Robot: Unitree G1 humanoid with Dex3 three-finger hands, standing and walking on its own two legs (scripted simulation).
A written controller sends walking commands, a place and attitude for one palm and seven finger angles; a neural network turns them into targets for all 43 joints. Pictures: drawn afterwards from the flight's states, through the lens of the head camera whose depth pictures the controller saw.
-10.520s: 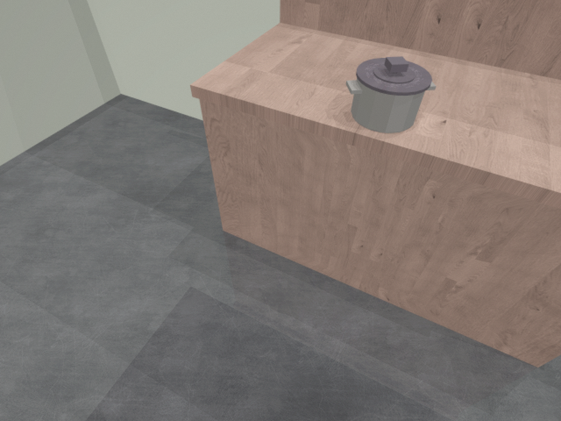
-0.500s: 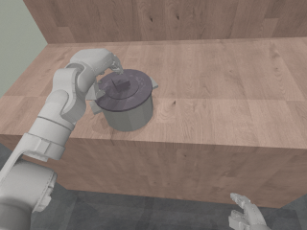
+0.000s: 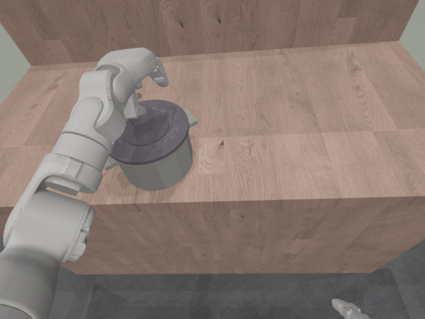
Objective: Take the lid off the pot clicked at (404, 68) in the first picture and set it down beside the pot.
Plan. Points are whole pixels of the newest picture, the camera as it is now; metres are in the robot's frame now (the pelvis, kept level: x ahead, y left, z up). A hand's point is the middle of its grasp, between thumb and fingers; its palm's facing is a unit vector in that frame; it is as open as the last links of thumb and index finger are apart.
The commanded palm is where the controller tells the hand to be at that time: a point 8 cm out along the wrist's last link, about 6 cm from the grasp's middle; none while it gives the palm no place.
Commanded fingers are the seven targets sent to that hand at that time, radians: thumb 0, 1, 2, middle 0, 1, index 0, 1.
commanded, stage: move the open hand above the knob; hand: left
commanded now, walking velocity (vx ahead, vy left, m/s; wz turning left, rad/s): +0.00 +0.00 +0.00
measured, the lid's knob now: (142, 119) +0.48 +0.14 +0.11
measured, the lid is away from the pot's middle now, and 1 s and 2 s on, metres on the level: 0.00 0.00 0.00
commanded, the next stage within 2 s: lower the open fingers around the knob in 0.56 s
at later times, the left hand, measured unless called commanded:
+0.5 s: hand (126, 103) +0.45 +0.14 +0.18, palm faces -0.23 -0.04 -0.97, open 9.9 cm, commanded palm +0.44 +0.15 +0.25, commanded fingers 0.00 -0.30 1.50 -0.86 -0.08 -0.86 -0.08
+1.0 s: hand (136, 108) +0.46 +0.13 +0.16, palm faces -0.30 -0.06 -0.95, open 9.9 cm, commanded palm +0.43 +0.15 +0.22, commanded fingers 0.00 -0.30 1.50 -0.86 -0.08 -0.86 -0.08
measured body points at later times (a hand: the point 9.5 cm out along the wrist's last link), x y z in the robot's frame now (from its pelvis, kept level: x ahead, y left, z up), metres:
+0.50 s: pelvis +0.00 +0.00 +0.00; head +0.04 -0.04 +0.45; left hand +0.46 +0.14 +0.23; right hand +0.16 -0.24 -0.12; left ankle +0.02 +0.12 -0.74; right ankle -0.04 -0.14 -0.74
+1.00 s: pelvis +0.00 +0.00 +0.00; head +0.04 -0.03 +0.45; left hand +0.47 +0.13 +0.22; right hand +0.12 -0.25 -0.14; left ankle +0.02 +0.12 -0.74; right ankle -0.04 -0.14 -0.74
